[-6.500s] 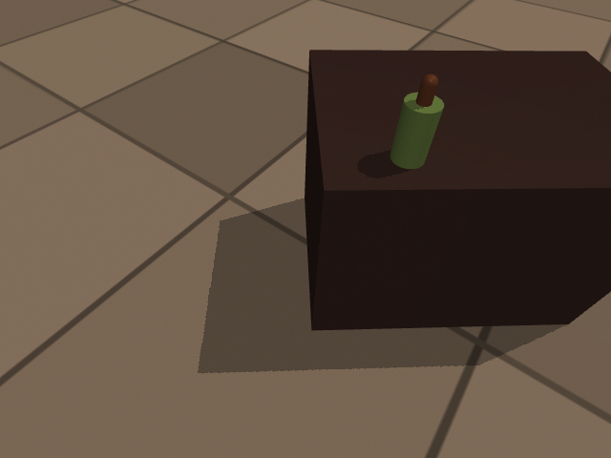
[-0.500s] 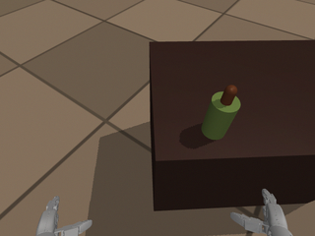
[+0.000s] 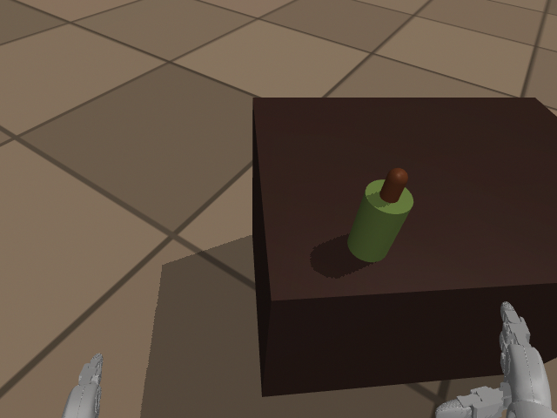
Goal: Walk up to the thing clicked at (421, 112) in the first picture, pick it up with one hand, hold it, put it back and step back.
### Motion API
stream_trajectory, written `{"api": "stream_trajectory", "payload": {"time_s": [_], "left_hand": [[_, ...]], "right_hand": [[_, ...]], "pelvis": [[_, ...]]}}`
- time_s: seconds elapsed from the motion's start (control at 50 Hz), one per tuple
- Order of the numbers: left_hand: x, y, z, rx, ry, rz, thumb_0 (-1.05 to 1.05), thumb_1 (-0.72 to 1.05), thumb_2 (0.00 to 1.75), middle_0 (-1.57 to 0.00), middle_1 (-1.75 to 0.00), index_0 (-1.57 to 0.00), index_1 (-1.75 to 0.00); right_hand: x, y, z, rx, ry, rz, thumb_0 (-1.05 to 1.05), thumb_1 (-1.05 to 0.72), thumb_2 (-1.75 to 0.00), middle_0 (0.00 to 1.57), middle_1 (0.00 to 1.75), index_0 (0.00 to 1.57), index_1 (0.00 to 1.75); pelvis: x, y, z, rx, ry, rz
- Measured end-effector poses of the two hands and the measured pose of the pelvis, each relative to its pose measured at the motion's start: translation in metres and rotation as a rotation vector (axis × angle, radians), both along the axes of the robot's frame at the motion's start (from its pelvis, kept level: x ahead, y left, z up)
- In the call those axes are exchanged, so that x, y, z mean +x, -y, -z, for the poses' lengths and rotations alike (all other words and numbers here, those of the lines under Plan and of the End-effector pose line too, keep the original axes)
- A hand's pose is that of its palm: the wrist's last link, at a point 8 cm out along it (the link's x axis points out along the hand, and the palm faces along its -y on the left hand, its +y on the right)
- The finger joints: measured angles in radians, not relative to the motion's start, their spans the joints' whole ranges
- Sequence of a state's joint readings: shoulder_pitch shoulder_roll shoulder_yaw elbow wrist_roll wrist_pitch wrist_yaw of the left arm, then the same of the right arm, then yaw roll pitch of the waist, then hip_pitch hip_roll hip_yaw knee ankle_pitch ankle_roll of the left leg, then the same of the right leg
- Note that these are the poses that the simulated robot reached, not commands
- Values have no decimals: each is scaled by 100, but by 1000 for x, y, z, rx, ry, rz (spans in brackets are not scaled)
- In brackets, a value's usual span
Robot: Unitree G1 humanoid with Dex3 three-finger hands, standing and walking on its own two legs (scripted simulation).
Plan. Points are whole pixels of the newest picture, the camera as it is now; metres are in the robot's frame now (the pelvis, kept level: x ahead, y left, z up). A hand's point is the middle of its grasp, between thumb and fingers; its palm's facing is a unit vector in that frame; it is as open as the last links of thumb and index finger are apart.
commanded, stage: rise first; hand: right
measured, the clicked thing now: (381, 212) +0.44 -0.21 +0.02
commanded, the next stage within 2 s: go down in 0.84 s
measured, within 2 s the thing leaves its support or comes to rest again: neither
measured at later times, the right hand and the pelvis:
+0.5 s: hand (503, 362) +0.17 -0.28 +0.05, palm faces +0.37 +0.84 -0.40, open 17.6 cm; pelvis -0.01 +0.00 +0.00, yaw +0 degrees
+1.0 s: hand (519, 352) +0.17 -0.28 +0.08, palm faces +0.39 +0.82 -0.42, open 17.4 cm; pelvis -0.02 +0.00 +0.00, yaw +0 degrees
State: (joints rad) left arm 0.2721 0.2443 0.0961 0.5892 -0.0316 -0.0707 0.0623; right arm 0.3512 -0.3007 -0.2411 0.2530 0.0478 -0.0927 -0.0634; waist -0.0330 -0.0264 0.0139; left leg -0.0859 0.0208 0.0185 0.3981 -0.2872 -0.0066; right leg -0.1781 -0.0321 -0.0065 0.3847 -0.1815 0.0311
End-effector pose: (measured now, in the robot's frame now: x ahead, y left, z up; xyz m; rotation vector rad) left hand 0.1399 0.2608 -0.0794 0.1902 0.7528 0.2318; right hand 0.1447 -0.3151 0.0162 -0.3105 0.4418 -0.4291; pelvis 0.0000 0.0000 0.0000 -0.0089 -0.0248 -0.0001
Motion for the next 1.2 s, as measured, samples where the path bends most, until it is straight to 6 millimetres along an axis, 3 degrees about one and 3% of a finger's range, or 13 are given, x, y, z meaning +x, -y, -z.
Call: {"api": "stream_trajectory", "payload": {"time_s": [0.24,0.5,1.08,1.2], "left_hand": [[0,0,0,-8,11,5,-1,-54,6,-6,-5,-5,-6],[-6,2,-2,-13,33,5,-1,-54,6,-6,-5,-5,-5],[-6,9,6,-22,11,10,-1,-52,6,-6,-6,-6,-6],[0,4,4,-9,21,-1,-1,-52,5,-6,-5,-6,-5]], "right_hand": [[-4,-2,-37,-75,144,-39,-2,56,-4,5,6,6,6],[-15,2,-57,-115,227,-51,-2,57,-4,5,6,6,6],[-13,4,-91,-197,379,-98,-2,53,-6,4,6,6,6],[-3,18,-89,-166,405,-72,-2,55,-6,4,6,6,6]], "pelvis": [[-8,-4,0,1,21,5],[-15,-1,0,2,33,7],[-16,2,1,4,24,5],[-16,0,2,3,19,11]]}}
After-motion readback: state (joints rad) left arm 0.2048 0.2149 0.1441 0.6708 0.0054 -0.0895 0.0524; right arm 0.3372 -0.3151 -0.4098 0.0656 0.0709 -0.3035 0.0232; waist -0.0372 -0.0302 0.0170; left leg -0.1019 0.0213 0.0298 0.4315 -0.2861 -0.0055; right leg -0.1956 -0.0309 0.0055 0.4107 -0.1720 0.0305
